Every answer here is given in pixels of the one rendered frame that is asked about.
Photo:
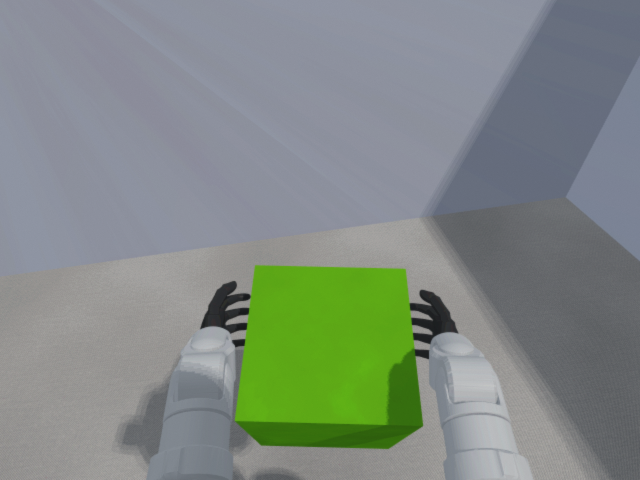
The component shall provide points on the left robot hand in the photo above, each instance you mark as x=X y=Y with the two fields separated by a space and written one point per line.
x=217 y=316

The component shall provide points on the left robot forearm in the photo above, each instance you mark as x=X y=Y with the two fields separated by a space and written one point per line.
x=195 y=437

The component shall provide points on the right robot hand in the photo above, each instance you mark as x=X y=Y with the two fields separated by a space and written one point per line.
x=441 y=320

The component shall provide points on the right robot forearm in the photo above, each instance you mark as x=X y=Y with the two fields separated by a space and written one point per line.
x=478 y=436

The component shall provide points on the carton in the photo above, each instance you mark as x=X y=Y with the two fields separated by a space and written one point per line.
x=329 y=358

